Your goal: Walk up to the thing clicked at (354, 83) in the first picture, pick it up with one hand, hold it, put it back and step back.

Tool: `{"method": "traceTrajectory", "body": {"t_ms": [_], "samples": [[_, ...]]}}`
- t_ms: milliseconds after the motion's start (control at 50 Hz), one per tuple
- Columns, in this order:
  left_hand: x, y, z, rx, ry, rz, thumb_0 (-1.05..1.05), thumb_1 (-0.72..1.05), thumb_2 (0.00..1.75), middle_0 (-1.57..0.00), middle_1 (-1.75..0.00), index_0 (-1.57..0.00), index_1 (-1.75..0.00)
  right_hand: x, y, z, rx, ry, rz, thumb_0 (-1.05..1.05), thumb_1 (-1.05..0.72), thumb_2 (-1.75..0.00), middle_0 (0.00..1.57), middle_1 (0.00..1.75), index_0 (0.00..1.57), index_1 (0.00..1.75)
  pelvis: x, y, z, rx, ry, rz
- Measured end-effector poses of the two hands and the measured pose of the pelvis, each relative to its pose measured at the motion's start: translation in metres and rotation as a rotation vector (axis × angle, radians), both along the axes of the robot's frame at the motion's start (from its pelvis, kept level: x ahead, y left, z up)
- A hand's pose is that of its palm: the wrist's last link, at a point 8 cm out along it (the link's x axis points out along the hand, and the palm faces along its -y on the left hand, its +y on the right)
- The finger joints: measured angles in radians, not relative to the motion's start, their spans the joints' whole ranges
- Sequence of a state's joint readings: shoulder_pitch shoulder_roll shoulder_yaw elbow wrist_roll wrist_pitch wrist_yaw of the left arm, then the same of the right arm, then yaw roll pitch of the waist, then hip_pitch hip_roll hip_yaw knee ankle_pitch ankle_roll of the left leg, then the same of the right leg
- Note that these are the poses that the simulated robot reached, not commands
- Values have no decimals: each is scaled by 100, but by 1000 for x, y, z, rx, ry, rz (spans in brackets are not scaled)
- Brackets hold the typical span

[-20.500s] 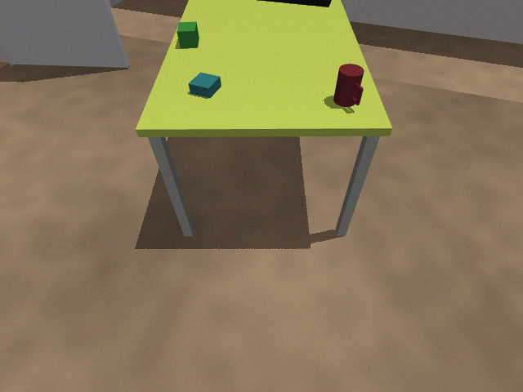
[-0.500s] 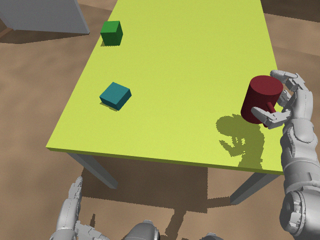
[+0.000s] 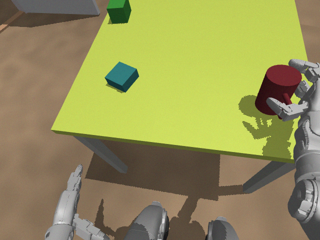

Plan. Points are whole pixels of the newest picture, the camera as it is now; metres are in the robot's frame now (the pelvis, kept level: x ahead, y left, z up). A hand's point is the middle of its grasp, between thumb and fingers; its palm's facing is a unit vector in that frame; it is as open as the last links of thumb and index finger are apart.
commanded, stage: lower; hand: right
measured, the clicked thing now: (278, 95) +0.49 -0.20 +0.01
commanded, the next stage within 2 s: loosen in 0.24 s
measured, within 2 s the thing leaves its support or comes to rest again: rests again in 0.96 s
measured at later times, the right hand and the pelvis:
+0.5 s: hand (287, 95) +0.48 -0.22 +0.02, palm faces +0.21 +0.98 +0.01, open 12.8 cm; pelvis -0.01 +0.00 -0.02, yaw +0 degrees
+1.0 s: hand (289, 93) +0.49 -0.22 +0.03, palm faces +0.21 +0.98 +0.02, open 16.9 cm; pelvis +0.00 +0.00 -0.02, yaw -1 degrees
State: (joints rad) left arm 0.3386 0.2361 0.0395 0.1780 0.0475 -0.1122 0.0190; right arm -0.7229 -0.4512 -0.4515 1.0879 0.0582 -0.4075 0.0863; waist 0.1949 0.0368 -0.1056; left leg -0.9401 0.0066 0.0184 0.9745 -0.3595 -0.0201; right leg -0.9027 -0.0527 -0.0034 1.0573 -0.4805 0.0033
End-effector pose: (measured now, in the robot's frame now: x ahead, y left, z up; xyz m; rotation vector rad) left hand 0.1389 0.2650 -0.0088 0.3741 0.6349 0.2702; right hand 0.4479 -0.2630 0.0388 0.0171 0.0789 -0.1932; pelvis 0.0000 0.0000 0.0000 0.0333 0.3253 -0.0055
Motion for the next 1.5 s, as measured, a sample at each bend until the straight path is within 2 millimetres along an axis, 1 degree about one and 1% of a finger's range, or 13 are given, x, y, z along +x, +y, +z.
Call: {"method": "traceTrajectory", "body": {"t_ms": [200, 380, 440, 520, 660, 740, 820, 920, 1100, 1220, 1340, 1420, 1500], "samples": [[-1, -5, 0, 10, -18, -16, -1, -55, 7, -6, -4, -5, -5, 2, -2, -13, 0, 4, -11, 0, 61, -130, 46, 85, 45, 84, -3, 0, -9, 5, 22, 0], [0, -5, 1, 26, -28, -33, -1, -54, 6, -6, -4, -5, -5, 2, -5, -16, 3, -27, -12, 0, 61, -129, 46, 85, 45, 84, -5, 0, -15, 10, 32, -7], [0, -5, 1, 29, -28, -38, -1, -54, 6, -6, -4, -5, -5, 3, -6, -16, -1, -32, -12, 0, 61, -125, 47, 83, 46, 83, -6, 0, -17, 11, 36, -9], [-2, -6, 1, 28, -26, -40, -1, -52, 4, -6, -5, -6, -4, 3, -8, -17, -1, -35, -18, -1, 61, -109, 51, 77, 51, 76, -7, 1, -18, 12, 38, -11], [-2, -7, -1, 22, -18, -39, -1, -52, 5, -6, -5, -6, -5, 4, -9, -16, -10, -33, -18, -1, 61, -73, 59, 66, 58, 65, -6, 0, -19, 13, 42, -12], [-1, -7, 0, 21, -18, -41, -1, -53, 6, -6, -5, -5, -5, 5, -8, -14, -10, -37, -11, -2, 61, -51, 58, 56, 58, 55, -5, 0, -19, 13, 43, -12], [1, -7, -1, 18, -15, -43, -1, -54, 6, -6, -5, -5, -5, 6, -9, -13, -5, -37, -12, -2, 61, -32, 52, 43, 52, 43, -3, 0, -18, 13, 42, -12], [3, -7, -1, 13, -16, -42, -1, -55, 7, -6, -5, -5, -5, 6, -9, -12, -4, -39, -12, -1, 61, -15, 36, 27, 36, 27, -1, 0, -18, 12, 42, -14], [6, -5, 3, 19, -13, -37, -1, -53, 5, -6, -5, -5, -5, 5, -14, -12, -14, -34, -21, 0, 61, -5, 13, 10, 13, 10, 1, 0, -17, 12, 36, -13], [2, 2, 10, 23, -2, -5, -1, -52, 5, -6, -5, -5, -5, 6, -31, 13, -21, -54, -49, -1, 58, -4, 9, 6, 8, 6, 4, 0, -8, 12, 11, -10], [1, 1, 1, -18, 44, 19, -1, -52, 4, -6, -4, -5, -4, 6, -59, 55, -39, -79, -68, -2, 55, -3, 7, 5, 6, 5, 8, 0, 2, 12, -11, -10], [10, -6, -1, -60, 40, 7, -1, -52, 4, -6, -4, -5, -4, 3, -73, 82, -40, -71, -57, -2, 52, -3, 7, 4, 6, 5, 11, -1, 10, 9, -32, -15], [21, -15, 5, -97, 7, -13, -1, -53, 4, -6, -4, -5, -5, -3, -83, 93, -87, 15, -50, -1, 48, -4, 7, 4, 6, 4, 14, -1, 18, 3, -53, -17]]}}
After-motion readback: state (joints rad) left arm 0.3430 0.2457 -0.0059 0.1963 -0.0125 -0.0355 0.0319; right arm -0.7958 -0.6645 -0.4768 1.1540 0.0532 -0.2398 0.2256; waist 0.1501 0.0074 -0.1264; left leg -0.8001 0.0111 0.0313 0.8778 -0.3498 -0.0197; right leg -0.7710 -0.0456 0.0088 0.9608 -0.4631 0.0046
